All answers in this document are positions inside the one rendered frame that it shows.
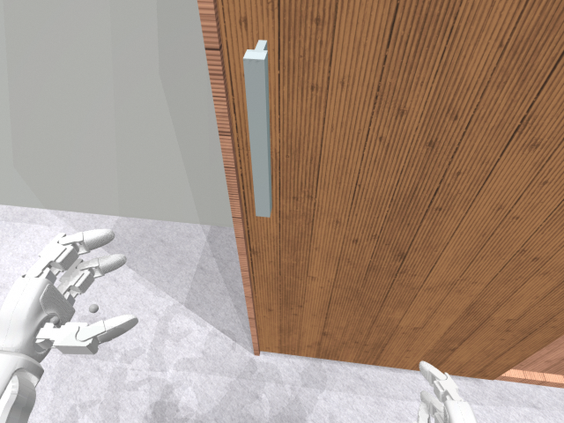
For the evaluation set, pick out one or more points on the handle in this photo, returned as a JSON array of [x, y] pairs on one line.
[[255, 63]]

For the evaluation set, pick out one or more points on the left robot forearm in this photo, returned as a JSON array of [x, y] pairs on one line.
[[19, 375]]

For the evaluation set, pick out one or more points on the robot right hand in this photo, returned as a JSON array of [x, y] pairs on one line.
[[454, 410]]

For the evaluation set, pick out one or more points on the robot left hand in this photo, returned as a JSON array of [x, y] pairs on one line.
[[33, 300]]

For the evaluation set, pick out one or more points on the wardrobe door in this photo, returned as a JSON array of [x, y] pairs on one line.
[[417, 179], [549, 360]]

